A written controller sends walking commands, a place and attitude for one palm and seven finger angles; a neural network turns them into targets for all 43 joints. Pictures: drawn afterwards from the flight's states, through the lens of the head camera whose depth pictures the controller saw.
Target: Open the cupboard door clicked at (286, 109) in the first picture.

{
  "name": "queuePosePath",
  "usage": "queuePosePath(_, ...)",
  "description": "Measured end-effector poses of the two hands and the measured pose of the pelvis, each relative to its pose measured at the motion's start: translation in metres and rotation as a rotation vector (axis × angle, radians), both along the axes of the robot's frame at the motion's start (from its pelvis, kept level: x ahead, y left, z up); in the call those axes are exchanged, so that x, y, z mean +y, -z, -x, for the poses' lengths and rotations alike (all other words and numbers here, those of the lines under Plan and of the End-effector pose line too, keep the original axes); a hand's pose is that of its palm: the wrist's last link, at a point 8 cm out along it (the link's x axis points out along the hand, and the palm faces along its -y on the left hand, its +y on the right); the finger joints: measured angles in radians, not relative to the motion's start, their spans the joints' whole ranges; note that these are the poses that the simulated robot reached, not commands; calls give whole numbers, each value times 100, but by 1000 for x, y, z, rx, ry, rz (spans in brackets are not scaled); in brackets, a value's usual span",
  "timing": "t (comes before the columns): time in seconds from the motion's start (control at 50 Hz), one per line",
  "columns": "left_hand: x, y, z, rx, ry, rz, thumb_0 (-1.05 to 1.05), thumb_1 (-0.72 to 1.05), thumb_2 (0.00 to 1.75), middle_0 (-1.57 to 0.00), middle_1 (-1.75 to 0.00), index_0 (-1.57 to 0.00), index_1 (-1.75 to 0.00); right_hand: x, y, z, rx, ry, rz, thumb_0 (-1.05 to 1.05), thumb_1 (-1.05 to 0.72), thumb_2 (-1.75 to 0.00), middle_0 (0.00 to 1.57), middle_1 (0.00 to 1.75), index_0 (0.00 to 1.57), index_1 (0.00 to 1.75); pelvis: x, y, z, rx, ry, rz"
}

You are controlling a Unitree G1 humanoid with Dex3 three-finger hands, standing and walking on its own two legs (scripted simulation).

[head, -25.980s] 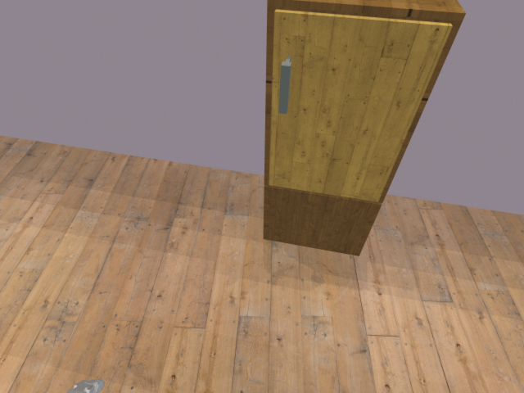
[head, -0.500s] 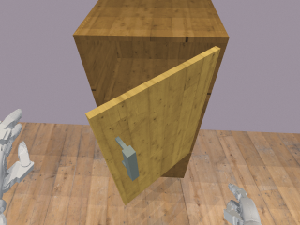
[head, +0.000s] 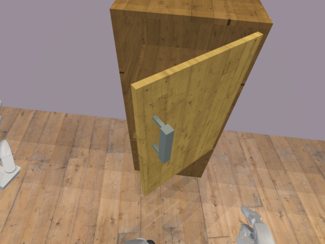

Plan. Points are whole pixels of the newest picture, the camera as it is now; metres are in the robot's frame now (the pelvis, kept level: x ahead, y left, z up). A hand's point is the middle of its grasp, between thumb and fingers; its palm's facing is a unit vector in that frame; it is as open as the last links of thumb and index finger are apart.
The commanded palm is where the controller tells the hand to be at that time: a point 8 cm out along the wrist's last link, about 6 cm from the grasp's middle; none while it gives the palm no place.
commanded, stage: step back with the hand held close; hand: left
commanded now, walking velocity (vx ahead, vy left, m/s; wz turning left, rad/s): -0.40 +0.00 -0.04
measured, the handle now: (160, 139) +0.35 +0.04 +0.06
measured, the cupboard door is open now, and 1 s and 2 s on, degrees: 42 42 42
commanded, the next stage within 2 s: stop stepping back and stand still in 0.50 s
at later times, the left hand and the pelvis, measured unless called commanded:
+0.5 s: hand out of the picture +0.13 +0.28 +0.18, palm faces +0.41 -0.77 -0.48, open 7.4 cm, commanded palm +0.06 +0.31 +0.19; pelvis -0.08 +0.01 -0.01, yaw +1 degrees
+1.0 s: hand out of the picture +0.05 +0.28 +0.18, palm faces +0.30 -0.84 -0.45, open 7.4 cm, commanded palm +0.00 +0.33 +0.19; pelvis -0.16 +0.04 +0.02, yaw -4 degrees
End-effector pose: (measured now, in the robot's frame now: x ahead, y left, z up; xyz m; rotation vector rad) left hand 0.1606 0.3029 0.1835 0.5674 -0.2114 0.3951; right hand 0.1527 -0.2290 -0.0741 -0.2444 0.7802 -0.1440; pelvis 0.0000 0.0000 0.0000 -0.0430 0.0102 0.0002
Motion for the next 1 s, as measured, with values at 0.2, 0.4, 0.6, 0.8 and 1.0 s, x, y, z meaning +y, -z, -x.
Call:
queuePosePath(0.2, -3, 2, 33, -6, 22, 26, 2, 89, 90, -21, -30, -21, -30, 9, -6, 11, -43, -34, -6, 1, -90, -90, 20, 30, 21, 30, 3, -1, 30, -7, -5, 16)
queuePosePath(0.4, 10, -3, 52, -53, 59, -16, 1, 89, 90, -21, -30, -21, -30, 2, -10, 44, -44, 7, 52, 1, -90, -90, 20, 29, 21, 30, 13, 3, 58, -10, -13, 42)
queuePosePath(0.6, 11, -3, 106, -66, 38, -4, 1, 89, 90, -21, -30, -21, -30, 16, 3, 85, -16, -32, -9, 1, -90, -90, 20, 29, 20, 30, 11, 6, 101, 9, -5, 16)
queuePosePath(0.8, 35, 5, 111, -97, 58, 74, 1, 89, 90, -21, -30, -21, -30, 33, -17, 130, -32, 13, 51, 1, -90, -90, 20, 30, 21, 30, 38, -3, 129, -8, 26, -29)
queuePosePath(1.0, 23, -15, 144, -20, 157, 23, 2, 89, 90, -21, -30, -21, -30, 49, -33, 187, -73, 55, -19, 1, -90, -90, 20, 30, 21, 30, 42, -21, 160, -4, 66, -12)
